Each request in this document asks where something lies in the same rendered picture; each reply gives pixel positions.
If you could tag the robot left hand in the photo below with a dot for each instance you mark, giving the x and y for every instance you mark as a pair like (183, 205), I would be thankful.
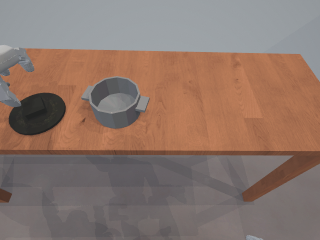
(9, 57)

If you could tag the lid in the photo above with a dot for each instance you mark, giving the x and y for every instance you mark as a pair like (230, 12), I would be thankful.
(55, 107)

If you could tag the table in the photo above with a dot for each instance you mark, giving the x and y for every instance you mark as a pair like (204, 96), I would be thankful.
(200, 103)

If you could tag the knob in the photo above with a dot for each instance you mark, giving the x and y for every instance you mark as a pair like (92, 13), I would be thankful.
(34, 108)

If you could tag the pot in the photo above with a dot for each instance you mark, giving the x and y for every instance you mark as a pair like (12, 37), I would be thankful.
(116, 101)

